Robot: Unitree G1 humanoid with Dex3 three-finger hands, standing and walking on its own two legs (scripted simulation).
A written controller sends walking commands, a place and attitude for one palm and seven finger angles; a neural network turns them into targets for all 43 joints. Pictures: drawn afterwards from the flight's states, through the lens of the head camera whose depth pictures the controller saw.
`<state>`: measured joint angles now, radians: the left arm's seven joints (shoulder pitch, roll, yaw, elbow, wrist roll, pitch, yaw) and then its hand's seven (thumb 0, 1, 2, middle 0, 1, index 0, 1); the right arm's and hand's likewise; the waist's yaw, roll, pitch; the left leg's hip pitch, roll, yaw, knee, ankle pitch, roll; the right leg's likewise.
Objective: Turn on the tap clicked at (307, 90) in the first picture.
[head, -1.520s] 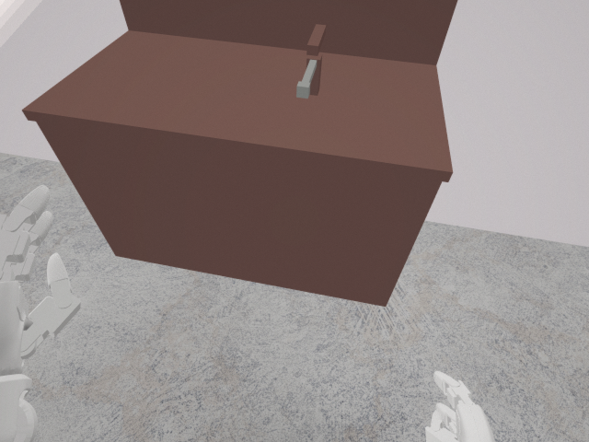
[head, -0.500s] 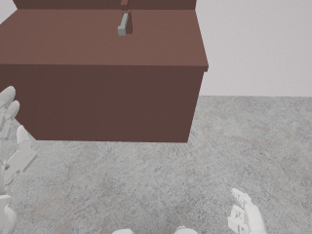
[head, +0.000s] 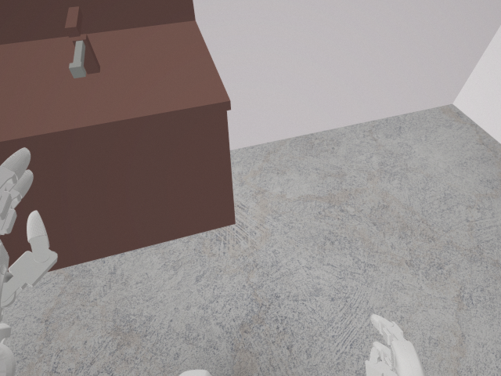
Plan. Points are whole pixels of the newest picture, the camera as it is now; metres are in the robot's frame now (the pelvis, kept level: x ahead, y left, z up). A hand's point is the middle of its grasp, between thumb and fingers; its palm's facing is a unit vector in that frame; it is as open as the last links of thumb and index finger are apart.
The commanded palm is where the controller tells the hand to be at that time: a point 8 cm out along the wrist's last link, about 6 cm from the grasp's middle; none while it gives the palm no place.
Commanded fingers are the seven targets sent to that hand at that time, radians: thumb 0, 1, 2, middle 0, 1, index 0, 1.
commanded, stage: take the last steps up to it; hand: left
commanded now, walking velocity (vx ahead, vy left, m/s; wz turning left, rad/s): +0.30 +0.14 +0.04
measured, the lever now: (77, 70) +0.78 +0.46 +0.07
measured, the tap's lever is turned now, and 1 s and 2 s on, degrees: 0 0 0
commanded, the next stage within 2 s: come to a stop and stand still in 1.82 s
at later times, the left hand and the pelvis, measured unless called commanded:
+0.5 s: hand (72, 232) +0.25 +0.21 +0.18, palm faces +0.38 -0.82 -0.44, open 7.4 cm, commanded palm +0.19 +0.26 +0.19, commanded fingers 0.00 0.90 0.90 -0.20 -0.30 -0.20 -0.30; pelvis +0.03 -0.02 +0.01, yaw +1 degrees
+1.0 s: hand (84, 159) +0.35 +0.23 +0.19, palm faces +0.39 -0.78 -0.48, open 7.4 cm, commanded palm +0.30 +0.29 +0.19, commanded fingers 0.00 0.90 0.90 -0.20 -0.30 -0.20 -0.30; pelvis +0.14 +0.00 -0.01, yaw +1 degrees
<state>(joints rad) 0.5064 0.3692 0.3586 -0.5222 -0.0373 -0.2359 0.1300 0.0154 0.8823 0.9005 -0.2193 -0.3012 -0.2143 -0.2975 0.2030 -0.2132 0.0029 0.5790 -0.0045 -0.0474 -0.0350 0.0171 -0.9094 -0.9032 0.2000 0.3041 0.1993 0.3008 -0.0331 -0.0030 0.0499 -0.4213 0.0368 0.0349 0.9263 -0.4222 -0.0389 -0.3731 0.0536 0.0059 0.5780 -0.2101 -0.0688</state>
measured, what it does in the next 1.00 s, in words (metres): walks ahead: left foot, then left foot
